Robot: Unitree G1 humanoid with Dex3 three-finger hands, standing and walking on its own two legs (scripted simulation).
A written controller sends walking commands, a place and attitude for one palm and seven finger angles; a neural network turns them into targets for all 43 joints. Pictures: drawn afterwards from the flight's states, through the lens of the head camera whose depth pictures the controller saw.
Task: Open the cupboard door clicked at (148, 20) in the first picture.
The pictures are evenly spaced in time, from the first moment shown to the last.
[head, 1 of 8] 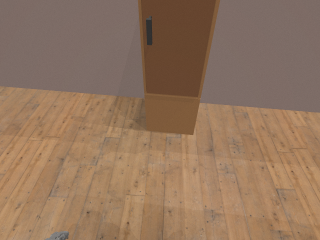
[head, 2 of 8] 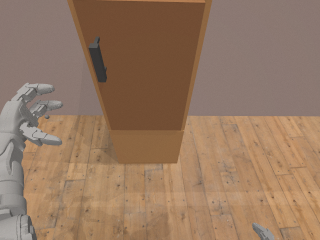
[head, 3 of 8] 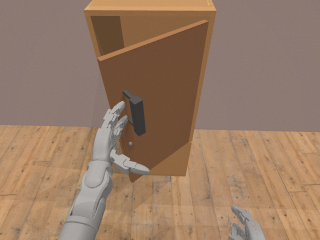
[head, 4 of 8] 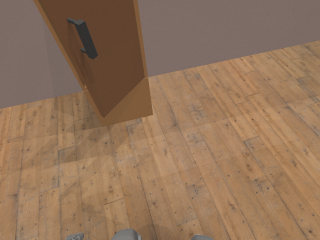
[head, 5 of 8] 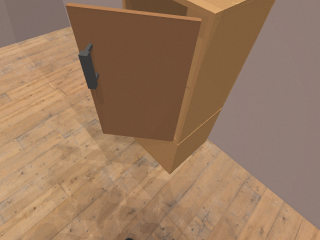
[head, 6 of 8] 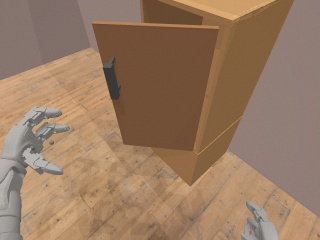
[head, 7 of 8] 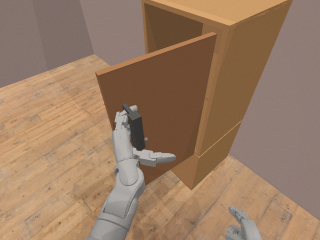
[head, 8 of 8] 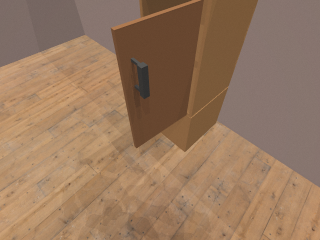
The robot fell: no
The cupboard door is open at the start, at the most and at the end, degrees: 0 85 85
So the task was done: yes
